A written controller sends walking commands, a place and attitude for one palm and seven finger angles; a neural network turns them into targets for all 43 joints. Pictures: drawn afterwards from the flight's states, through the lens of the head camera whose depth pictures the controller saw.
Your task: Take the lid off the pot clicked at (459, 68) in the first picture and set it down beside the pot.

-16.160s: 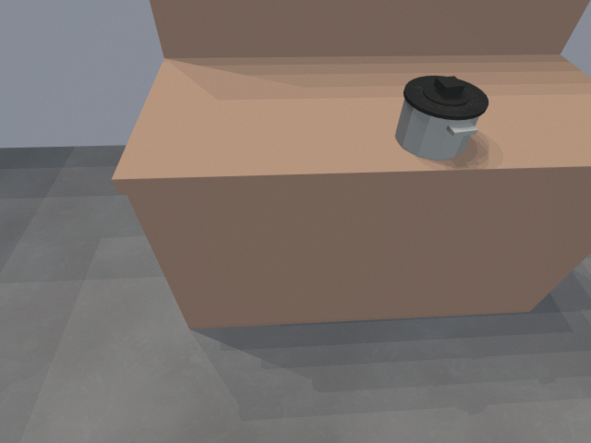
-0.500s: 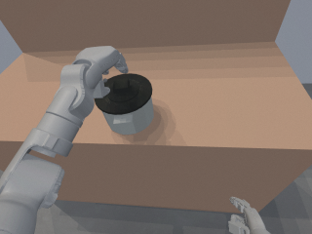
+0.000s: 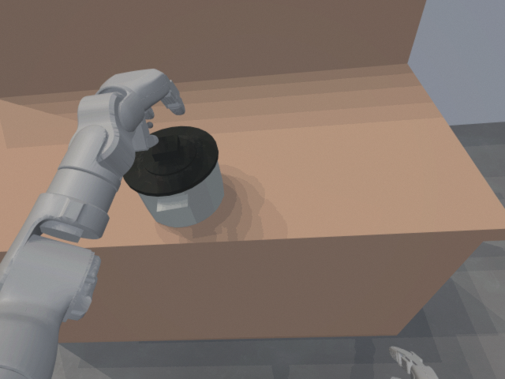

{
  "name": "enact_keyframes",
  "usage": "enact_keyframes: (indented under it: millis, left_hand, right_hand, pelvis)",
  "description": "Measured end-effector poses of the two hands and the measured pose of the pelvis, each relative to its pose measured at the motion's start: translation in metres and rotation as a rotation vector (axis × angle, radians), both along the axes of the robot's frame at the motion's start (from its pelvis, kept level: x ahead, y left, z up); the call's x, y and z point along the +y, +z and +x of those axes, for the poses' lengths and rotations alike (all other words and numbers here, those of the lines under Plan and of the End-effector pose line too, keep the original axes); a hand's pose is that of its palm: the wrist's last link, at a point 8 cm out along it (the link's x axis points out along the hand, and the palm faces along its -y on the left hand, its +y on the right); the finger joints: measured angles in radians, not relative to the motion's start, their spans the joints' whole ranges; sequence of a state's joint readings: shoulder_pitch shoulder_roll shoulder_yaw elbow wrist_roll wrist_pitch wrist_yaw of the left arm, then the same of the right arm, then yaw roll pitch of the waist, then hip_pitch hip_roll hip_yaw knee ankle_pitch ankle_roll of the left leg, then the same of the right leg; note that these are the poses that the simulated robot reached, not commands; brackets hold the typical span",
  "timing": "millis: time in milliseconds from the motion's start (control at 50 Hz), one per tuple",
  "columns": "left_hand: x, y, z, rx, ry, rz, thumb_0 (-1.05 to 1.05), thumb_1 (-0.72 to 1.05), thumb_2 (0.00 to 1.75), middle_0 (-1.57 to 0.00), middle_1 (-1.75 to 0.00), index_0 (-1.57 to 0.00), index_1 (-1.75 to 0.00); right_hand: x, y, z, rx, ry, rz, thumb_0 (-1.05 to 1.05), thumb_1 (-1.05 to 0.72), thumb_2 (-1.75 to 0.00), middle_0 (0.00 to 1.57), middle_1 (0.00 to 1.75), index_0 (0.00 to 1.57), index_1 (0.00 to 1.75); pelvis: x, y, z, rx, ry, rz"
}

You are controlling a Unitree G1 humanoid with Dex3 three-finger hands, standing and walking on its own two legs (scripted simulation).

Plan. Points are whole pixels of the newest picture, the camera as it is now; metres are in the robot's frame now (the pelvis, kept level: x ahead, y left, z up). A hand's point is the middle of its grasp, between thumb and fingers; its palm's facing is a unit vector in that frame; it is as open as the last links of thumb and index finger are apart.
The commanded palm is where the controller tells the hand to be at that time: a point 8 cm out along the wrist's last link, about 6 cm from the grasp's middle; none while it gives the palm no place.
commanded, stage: move the open hand above the knob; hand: left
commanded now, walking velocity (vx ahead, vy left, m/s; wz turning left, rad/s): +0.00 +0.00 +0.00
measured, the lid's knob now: (166, 147) +0.47 +0.15 +0.13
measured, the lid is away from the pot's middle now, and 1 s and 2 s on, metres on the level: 0.00 0.00 0.00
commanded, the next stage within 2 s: lower the open fingers around the knob in 0.38 s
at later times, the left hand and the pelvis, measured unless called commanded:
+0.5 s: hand (145, 127) +0.45 +0.16 +0.20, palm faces -0.21 -0.04 -0.98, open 10.0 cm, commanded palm +0.43 +0.16 +0.26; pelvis +0.00 +0.01 +0.00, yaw +1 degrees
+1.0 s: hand (157, 146) +0.44 +0.15 +0.16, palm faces -0.31 -0.06 -0.95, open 10.0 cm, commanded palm +0.43 +0.16 +0.22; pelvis +0.00 +0.01 +0.00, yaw +1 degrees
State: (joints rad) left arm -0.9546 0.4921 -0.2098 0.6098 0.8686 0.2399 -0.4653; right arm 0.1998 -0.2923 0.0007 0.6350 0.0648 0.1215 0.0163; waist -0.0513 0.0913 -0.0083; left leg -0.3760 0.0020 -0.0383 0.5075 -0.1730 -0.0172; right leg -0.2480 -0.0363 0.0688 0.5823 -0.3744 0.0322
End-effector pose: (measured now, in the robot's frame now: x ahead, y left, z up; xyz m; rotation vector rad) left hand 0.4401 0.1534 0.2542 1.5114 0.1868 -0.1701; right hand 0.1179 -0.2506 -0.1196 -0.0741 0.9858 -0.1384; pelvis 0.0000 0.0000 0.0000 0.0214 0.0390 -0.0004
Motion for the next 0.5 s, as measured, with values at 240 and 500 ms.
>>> enact_keyframes:
  millis: [240,500]
  left_hand:
    - [0.009,-0.004,-0.005,-0.003,-0.008,0.006,0.0,-0.35,1.62,-0.88,-0.09,-0.88,-0.08]
    - [0.007,-0.002,-0.004,-0.014,-0.018,0.01,0.0,-0.35,1.62,-0.88,-0.09,-0.88,-0.08]
  right_hand:
    - [0.012,0.01,0.033,-0.054,0.052,0.001,0.01,-0.91,-0.9,0.2,0.3,0.2,0.29]
    - [0.03,0.011,0.044,-0.069,0.083,0.024,0.01,-0.91,-0.9,0.2,0.3,0.2,0.29]
  pelvis:
    - [0.003,0.0,0.001,0.002,0.016,-0.006]
    - [0.009,0.001,0.001,0.009,0.023,-0.01]
